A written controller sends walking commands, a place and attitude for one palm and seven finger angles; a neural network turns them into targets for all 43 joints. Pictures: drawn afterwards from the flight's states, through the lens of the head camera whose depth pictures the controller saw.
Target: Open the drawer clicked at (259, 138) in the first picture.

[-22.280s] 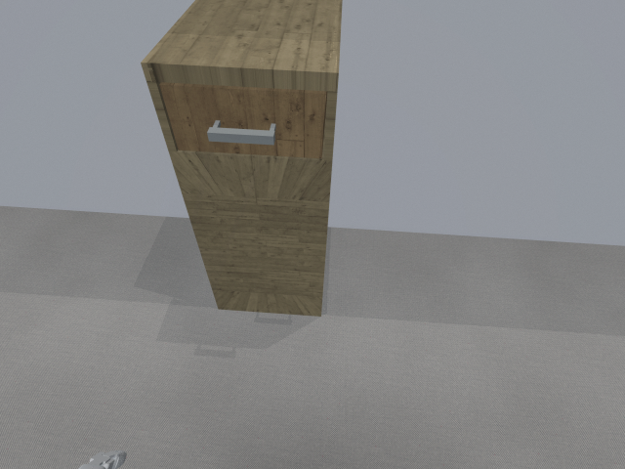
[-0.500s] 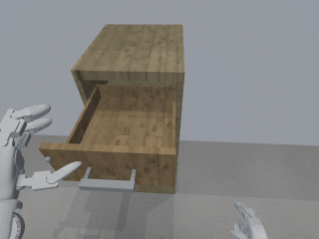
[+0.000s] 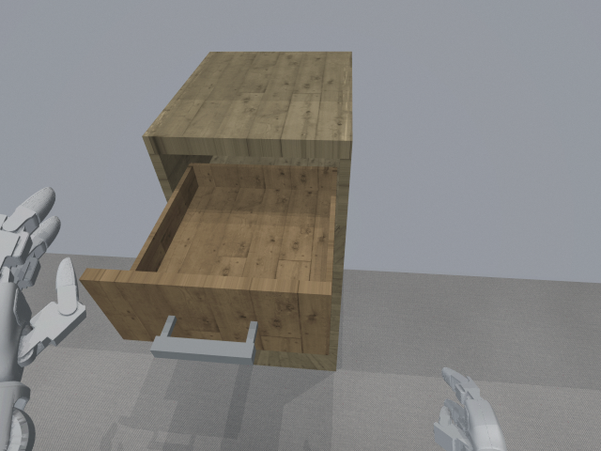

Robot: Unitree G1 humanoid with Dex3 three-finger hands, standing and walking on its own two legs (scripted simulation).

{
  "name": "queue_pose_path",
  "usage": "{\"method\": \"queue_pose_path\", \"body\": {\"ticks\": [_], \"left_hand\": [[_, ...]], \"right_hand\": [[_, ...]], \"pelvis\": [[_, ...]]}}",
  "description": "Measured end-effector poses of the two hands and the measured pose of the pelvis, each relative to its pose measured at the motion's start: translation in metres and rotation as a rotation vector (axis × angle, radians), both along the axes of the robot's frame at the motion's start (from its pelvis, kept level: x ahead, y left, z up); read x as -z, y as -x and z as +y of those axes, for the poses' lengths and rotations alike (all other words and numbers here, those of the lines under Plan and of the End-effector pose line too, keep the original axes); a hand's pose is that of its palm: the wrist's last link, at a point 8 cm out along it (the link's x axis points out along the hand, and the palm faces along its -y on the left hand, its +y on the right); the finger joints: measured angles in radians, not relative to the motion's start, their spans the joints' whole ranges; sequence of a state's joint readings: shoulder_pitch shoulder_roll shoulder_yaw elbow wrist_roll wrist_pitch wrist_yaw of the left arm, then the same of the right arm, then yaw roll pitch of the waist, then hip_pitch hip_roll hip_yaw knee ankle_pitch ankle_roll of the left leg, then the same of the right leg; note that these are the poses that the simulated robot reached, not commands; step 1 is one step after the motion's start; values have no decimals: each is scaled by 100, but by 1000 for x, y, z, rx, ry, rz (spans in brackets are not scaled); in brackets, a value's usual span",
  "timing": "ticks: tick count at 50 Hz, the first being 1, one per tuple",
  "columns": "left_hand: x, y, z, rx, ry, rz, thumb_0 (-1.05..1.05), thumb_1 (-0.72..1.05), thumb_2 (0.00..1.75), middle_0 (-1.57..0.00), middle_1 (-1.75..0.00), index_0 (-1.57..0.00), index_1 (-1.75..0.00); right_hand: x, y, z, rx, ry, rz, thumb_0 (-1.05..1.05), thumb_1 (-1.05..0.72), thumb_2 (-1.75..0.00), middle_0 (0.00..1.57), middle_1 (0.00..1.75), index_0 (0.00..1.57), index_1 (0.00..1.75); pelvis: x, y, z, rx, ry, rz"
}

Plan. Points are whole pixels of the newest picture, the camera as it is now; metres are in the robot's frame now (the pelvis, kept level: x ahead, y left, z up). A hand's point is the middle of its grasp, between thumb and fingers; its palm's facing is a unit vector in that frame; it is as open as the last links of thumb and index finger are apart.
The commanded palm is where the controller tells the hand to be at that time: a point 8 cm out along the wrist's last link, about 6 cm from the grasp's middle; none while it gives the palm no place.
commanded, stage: draw the hand back to the body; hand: left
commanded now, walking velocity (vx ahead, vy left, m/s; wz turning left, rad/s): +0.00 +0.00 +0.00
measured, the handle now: (207, 337) +0.26 +0.17 +0.02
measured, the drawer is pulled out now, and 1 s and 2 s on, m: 0.30 0.30 0.30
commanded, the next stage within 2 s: step back with the hand held close in 0.02 s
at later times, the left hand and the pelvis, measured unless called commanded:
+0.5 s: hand (74, 318) +0.18 +0.24 +0.18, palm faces +0.31 -0.80 -0.51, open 7.4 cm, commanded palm +0.11 +0.29 +0.21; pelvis -0.02 +0.01 +0.00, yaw +0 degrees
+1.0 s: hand out of the picture +0.08 +0.27 +0.20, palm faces +0.45 -0.80 -0.41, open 7.4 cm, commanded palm +0.02 +0.32 +0.21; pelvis -0.10 +0.03 -0.02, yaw +3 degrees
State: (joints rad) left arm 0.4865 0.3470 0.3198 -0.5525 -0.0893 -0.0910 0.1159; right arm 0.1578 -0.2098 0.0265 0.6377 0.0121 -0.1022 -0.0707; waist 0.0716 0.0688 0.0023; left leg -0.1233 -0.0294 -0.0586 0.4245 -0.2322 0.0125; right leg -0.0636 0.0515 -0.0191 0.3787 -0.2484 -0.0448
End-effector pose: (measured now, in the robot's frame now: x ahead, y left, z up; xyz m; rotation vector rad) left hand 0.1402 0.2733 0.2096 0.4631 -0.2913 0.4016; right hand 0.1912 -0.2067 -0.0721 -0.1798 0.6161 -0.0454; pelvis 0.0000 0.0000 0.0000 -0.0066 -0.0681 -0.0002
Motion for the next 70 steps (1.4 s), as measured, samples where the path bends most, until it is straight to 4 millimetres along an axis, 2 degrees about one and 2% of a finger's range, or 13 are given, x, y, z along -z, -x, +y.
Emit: {"method": "queue_pose_path", "body": {"ticks": [13,20,26,32,38,45,49,56,59,62,66,70], "left_hand": [[-2,-6,0,14,-74,4,1,88,90,-21,-30,-21,-30],[12,-9,2,76,-90,87,1,88,90,-21,-30,-21,-30],[5,0,12,111,-145,72,1,88,90,-21,-30,-21,-30],[-4,21,21,109,-175,8,1,88,90,-21,-30,-21,-30],[-1,50,24,80,-168,-35,1,88,90,-21,-30,-21,-30],[2,82,23,67,-117,-121,1,88,90,-21,-30,-21,-30],[0,96,31,73,-123,-173,1,88,90,-21,-30,-21,-30],[-13,114,41,43,-187,-176,1,88,90,-21,-30,-21,-30],[-10,121,32,67,-166,-166,1,88,90,-21,-30,-21,-30],[-5,128,15,114,-144,-149,1,89,90,-20,-30,-20,-30],[1,146,-15,192,-165,-126,1,89,90,-21,-30,-21,-30],[-14,177,-30,229,-214,-106,1,88,90,-21,-30,-21,-30]], "right_hand": [[6,11,-18,26,21,64,1,-91,-90,21,30,21,30],[6,26,-31,92,75,123,1,-91,-90,20,30,21,30],[0,37,-26,129,93,118,2,-91,-90,20,30,20,30],[-7,48,-10,111,81,69,1,-91,-90,20,30,20,30],[-6,65,4,61,64,24,1,-91,-90,21,30,21,30],[3,99,3,33,99,68,1,-90,-90,21,30,21,30],[8,121,1,47,145,111,1,-90,-90,21,30,21,30],[7,151,16,46,89,99,2,-91,-90,20,30,21,30],[8,162,18,28,62,92,1,-90,-90,21,30,21,30],[10,173,15,5,45,81,1,-90,-90,21,30,21,30],[20,189,0,-14,26,64,1,-90,-90,21,30,21,30],[18,218,-21,35,33,136,1,-90,-90,21,30,21,30]], "pelvis": [[2,3,-6,-22,17,60],[3,9,4,-13,14,102],[5,19,14,-5,11,109],[8,38,20,0,7,102],[13,61,20,1,9,90],[18,83,22,-37,33,83],[22,95,29,-51,38,74],[15,120,27,-25,54,97],[14,134,21,1,52,117],[16,153,11,10,44,137],[24,185,-5,13,40,147],[13,198,-15,-5,19,122]]}}
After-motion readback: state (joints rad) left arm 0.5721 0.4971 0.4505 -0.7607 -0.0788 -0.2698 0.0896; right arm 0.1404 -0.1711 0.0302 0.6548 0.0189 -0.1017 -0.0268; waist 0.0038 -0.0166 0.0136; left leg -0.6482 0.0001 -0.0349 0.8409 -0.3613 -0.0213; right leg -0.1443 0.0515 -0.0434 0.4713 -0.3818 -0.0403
